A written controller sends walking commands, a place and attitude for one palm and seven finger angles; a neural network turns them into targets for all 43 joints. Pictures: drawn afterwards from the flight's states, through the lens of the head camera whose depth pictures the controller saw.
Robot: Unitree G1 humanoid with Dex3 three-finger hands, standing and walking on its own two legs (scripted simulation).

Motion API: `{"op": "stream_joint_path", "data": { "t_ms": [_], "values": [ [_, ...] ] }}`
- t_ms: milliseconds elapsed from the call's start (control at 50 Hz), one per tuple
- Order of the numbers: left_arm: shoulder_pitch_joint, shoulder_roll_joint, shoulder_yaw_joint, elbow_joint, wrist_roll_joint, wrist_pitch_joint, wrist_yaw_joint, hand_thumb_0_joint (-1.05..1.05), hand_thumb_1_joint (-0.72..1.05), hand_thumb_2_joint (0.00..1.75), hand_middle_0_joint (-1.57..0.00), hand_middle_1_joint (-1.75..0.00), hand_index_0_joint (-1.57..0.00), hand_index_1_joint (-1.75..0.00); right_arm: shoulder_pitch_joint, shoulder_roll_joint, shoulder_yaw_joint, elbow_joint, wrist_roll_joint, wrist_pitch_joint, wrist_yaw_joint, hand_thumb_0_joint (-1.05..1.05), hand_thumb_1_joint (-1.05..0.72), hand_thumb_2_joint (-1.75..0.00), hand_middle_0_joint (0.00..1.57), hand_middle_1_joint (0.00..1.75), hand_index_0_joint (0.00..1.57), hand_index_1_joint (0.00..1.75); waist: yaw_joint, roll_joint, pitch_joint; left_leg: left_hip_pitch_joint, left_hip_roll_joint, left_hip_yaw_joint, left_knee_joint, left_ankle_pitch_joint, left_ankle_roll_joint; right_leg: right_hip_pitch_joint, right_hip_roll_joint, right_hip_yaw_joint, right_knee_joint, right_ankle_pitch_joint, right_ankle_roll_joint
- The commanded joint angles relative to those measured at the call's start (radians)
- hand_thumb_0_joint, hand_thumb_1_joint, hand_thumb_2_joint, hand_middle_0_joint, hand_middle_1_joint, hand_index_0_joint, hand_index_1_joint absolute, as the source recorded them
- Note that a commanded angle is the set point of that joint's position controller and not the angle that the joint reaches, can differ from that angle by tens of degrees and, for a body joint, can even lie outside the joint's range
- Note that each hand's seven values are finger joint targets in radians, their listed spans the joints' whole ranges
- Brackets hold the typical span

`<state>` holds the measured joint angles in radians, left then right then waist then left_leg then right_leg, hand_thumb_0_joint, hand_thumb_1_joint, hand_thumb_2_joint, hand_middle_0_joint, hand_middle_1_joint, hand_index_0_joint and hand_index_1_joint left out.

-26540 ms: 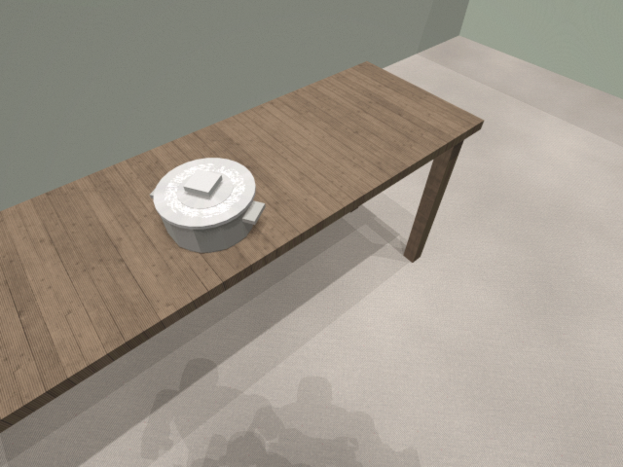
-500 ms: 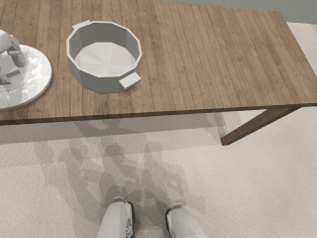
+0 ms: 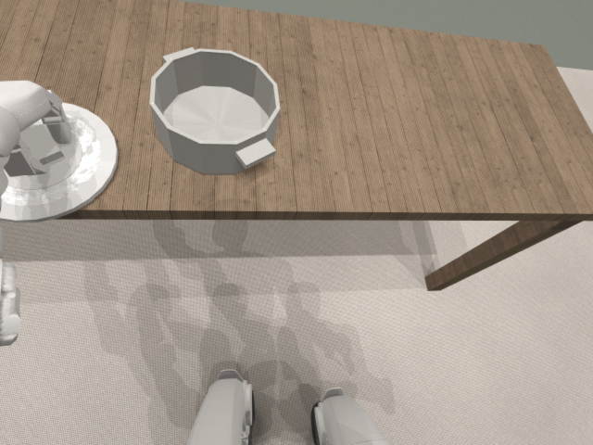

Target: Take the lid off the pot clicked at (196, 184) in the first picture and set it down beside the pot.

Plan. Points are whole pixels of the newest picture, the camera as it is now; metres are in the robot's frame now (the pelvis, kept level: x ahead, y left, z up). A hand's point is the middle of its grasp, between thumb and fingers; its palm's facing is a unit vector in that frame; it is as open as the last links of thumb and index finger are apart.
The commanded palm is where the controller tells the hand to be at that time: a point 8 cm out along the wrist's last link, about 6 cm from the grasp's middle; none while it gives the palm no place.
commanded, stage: open the fingers wide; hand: left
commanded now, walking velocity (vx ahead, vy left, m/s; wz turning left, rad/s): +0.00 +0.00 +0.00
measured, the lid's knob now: (32, 148) +0.50 +0.34 -0.01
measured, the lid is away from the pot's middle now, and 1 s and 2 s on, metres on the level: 0.25 0.25 0.25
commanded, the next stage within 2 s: raise the empty hand in 0.66 s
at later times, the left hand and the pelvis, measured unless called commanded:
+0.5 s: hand (21, 148) +0.48 +0.33 +0.02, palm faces -0.47 -0.12 -0.87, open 10.5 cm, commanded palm +0.54 +0.31 +0.07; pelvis +0.00 -0.02 +0.00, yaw +0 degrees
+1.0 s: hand (17, 132) +0.49 +0.33 +0.04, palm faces -0.44 -0.12 -0.89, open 10.9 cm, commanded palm +0.54 +0.31 +0.10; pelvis +0.01 -0.03 +0.00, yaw +0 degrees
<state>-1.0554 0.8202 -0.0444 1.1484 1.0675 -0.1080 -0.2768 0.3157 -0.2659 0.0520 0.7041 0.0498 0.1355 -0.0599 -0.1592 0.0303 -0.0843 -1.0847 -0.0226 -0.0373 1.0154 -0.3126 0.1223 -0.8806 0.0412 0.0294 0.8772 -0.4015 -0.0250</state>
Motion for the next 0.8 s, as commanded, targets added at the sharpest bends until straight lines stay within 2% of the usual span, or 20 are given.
{"op": "stream_joint_path", "data": {
  "t_ms": [0,40,60,100,160,180,220,260,320,360,400,420,460,480,520,580,620,660,720,780],
  "values": [
    [-0.458,0.275,0.058,-0.194,-0.012,-0.018,0.047,0.00,0.25,0.73,-0.49,-1.00,-0.52,-1.01,0.157,-0.230,-0.068,-0.034,0.005,-0.009,-0.027,0.00,-0.90,-0.90,0.20,0.30,0.20,0.30,-0.022,0.232,-0.468,0.823,0.064,-0.180,-0.170,0.024,-0.117,-0.285,0.060,-0.089,-0.084,-0.026,-0.024],
    [-0.461,0.263,0.052,-0.221,-0.015,-0.026,0.048,0.00,0.22,0.70,-0.47,-0.99,-0.49,-1.00,0.148,-0.226,-0.065,-0.040,0.006,-0.015,-0.027,0.00,-0.90,-0.90,0.20,0.30,0.20,0.30,-0.015,0.268,-0.469,0.846,0.066,-0.178,-0.171,0.055,-0.120,-0.295,0.059,-0.092,-0.077,-0.020,-0.028],
    [-0.455,0.306,0.079,-0.222,-0.014,-0.024,0.051,0.00,0.21,0.69,-0.46,-0.99,-0.48,-0.99,0.154,-0.232,-0.068,-0.036,0.004,-0.012,-0.027,0.00,-0.90,-0.90,0.20,0.30,0.20,0.30,-0.010,0.247,-0.495,0.844,0.065,-0.171,-0.161,0.060,-0.114,-0.267,0.061,-0.088,-0.080,-0.014,-0.026],
    [-0.443,0.327,0.086,-0.203,-0.015,-0.020,0.049,0.00,0.19,0.67,-0.44,-0.98,-0.46,-0.98,0.152,-0.232,-0.064,-0.042,0.008,-0.009,-0.031,0.00,-0.90,-0.90,0.20,0.30,0.20,0.30,-0.013,0.221,-0.494,0.805,0.061,-0.158,-0.156,0.044,-0.107,-0.242,0.060,-0.088,-0.078,-0.012,-0.025],
    [-0.448,0.326,0.089,-0.233,-0.014,-0.025,0.042,0.00,0.15,0.65,-0.41,-0.96,-0.42,-0.97,0.152,-0.233,-0.068,-0.035,0.005,-0.010,-0.033,0.00,-0.90,-0.90,0.20,0.30,0.20,0.30,-0.007,0.273,-0.518,0.863,0.067,-0.163,-0.150,0.125,-0.120,-0.261,0.061,-0.092,-0.071,0.003,-0.025],
    [-0.429,0.295,0.069,-0.197,-0.016,-0.019,0.038,0.00,0.13,0.64,-0.40,-0.96,-0.41,-0.96,0.149,-0.228,-0.067,-0.038,0.009,-0.010,-0.030,0.00,-0.90,-0.90,0.20,0.30,0.20,0.30,-0.017,0.246,-0.490,0.844,0.063,-0.162,-0.147,0.096,-0.115,-0.275,0.063,-0.093,-0.076,-0.003,-0.023],
    [-0.411,0.306,0.069,-0.168,-0.020,-0.016,0.032,0.00,0.10,0.62,-0.38,-0.94,-0.39,-0.95,0.143,-0.233,-0.061,-0.040,0.012,-0.008,-0.031,0.00,-0.90,-0.90,0.20,0.30,0.20,0.30,-0.020,0.204,-0.440,0.768,0.058,-0.148,-0.151,0.024,-0.102,-0.258,0.061,-0.092,-0.077,-0.021,-0.024],
    [-0.432,0.346,0.098,-0.225,-0.018,-0.032,0.025,0.00,0.08,0.61,-0.36,-0.93,-0.37,-0.93,0.147,-0.234,-0.063,-0.038,0.007,-0.009,-0.036,0.00,-0.90,-0.90,0.20,0.30,0.20,0.30,-0.008,0.248,-0.511,0.822,0.060,-0.148,-0.141,0.090,-0.105,-0.248,0.061,-0.090,-0.069,-0.003,-0.023],
    [-0.404,0.334,0.089,-0.198,-0.025,-0.035,0.015,0.00,0.04,0.57,-0.33,-0.92,-0.33,-0.92,0.139,-0.230,-0.061,-0.042,0.013,-0.007,-0.036,0.00,-0.90,-0.90,0.20,0.30,0.20,0.30,-0.017,0.209,-0.468,0.776,0.057,-0.136,-0.135,0.060,-0.094,-0.242,0.062,-0.088,-0.076,-0.003,-0.021],
    [-0.412,0.350,0.100,-0.216,-0.027,-0.050,0.010,0.00,0.03,0.56,-0.32,-0.92,-0.32,-0.92,0.139,-0.231,-0.060,-0.039,0.010,-0.007,-0.040,0.00,-0.90,-0.90,0.20,0.30,0.20,0.30,-0.010,0.234,-0.489,0.800,0.059,-0.136,-0.130,0.105,-0.099,-0.248,0.062,-0.090,-0.066,0.004,-0.022],
    [-0.377,0.366,0.109,-0.172,-0.024,-0.050,0.011,0.00,0.04,0.55,-0.32,-0.92,-0.32,-0.92,0.137,-0.228,-0.055,-0.045,0.016,-0.006,-0.041,0.00,-0.90,-0.90,0.20,0.30,0.20,0.30,-0.017,0.187,-0.453,0.739,0.055,-0.125,-0.120,0.059,-0.089,-0.241,0.063,-0.088,-0.065,-0.004,-0.020],
    [-0.389,0.384,0.114,-0.187,-0.026,-0.053,0.011,0.00,0.04,0.55,-0.31,-0.93,-0.31,-0.93,0.135,-0.232,-0.053,-0.044,0.015,-0.004,-0.042,0.00,-0.90,-0.90,0.20,0.30,0.20,0.30,-0.013,0.194,-0.456,0.722,0.054,-0.120,-0.122,0.053,-0.087,-0.223,0.062,-0.086,-0.065,-0.002,-0.021],
    [-0.408,0.385,0.117,-0.234,-0.019,-0.066,0.010,0.00,0.04,0.54,-0.31,-0.93,-0.31,-0.93,0.141,-0.231,-0.058,-0.042,0.011,-0.002,-0.044,0.00,-0.90,-0.90,0.20,0.30,0.20,0.30,-0.003,0.262,-0.508,0.802,0.060,-0.132,-0.119,0.141,-0.103,-0.248,0.061,-0.090,-0.052,0.012,-0.023],
    [-0.398,0.360,0.106,-0.224,-0.020,-0.065,0.009,0.00,0.04,0.53,-0.31,-0.93,-0.31,-0.93,0.140,-0.228,-0.060,-0.043,0.012,-0.002,-0.042,0.00,-0.90,-0.90,0.20,0.30,0.20,0.30,-0.006,0.265,-0.496,0.815,0.062,-0.139,-0.117,0.152,-0.107,-0.271,0.062,-0.094,-0.051,0.014,-0.023],
    [-0.368,0.380,0.124,-0.178,-0.025,-0.059,0.010,0.00,0.04,0.53,-0.31,-0.93,-0.31,-0.93,0.137,-0.227,-0.058,-0.049,0.016,0.002,-0.040,0.00,-0.90,-0.90,0.20,0.30,0.20,0.30,-0.013,0.185,-0.478,0.754,0.057,-0.127,-0.107,0.107,-0.092,-0.241,0.064,-0.091,-0.056,0.013,-0.018],
    [-0.410,0.380,0.119,-0.239,-0.024,-0.067,0.008,0.00,0.05,0.52,-0.31,-0.94,-0.31,-0.94,0.144,-0.228,-0.062,-0.040,0.011,0.003,-0.043,0.00,-0.90,-0.90,0.20,0.30,0.20,0.30,-0.008,0.258,-0.529,0.815,0.061,-0.130,-0.101,0.183,-0.100,-0.256,0.062,-0.090,-0.049,0.033,-0.020],
    [-0.387,0.414,0.148,-0.223,-0.020,-0.065,0.011,0.00,0.05,0.52,-0.31,-0.94,-0.31,-0.94,0.145,-0.229,-0.061,-0.041,0.011,0.009,-0.041,0.00,-0.90,-0.90,0.20,0.30,0.20,0.30,-0.001,0.233,-0.523,0.799,0.060,-0.127,-0.097,0.194,-0.101,-0.239,0.064,-0.091,-0.050,0.038,-0.020],
    [-0.399,0.369,0.118,-0.230,-0.022,-0.068,0.009,0.00,0.05,0.52,-0.31,-0.94,-0.31,-0.94,0.145,-0.225,-0.063,-0.038,0.008,0.011,-0.041,0.00,-0.90,-0.90,0.20,0.30,0.20,0.30,-0.005,0.266,-0.534,0.846,0.064,-0.135,-0.092,0.269,-0.113,-0.271,0.065,-0.094,-0.046,0.045,-0.019],
    [-0.372,0.396,0.149,-0.213,-0.021,-0.057,0.014,0.00,0.05,0.52,-0.31,-0.94,-0.31,-0.94,0.146,-0.224,-0.066,-0.041,0.009,0.020,-0.034,0.00,-0.90,-0.90,0.20,0.30,0.20,0.30,-0.003,0.219,-0.536,0.811,0.058,-0.121,-0.085,0.251,-0.101,-0.232,0.067,-0.092,-0.055,0.057,-0.018],
    [-0.400,0.394,0.144,-0.262,-0.019,-0.061,0.014,0.00,0.05,0.52,-0.31,-0.94,-0.31,-0.94,0.145,-0.224,-0.070,-0.035,0.005,0.025,-0.033,0.00,-0.90,-0.90,0.20,0.30,0.20,0.30,0.006,0.283,-0.556,0.874,0.062,-0.134,-0.096,0.295,-0.118,-0.247,0.066,-0.095,-0.058,0.053,-0.021]
  ]
}}
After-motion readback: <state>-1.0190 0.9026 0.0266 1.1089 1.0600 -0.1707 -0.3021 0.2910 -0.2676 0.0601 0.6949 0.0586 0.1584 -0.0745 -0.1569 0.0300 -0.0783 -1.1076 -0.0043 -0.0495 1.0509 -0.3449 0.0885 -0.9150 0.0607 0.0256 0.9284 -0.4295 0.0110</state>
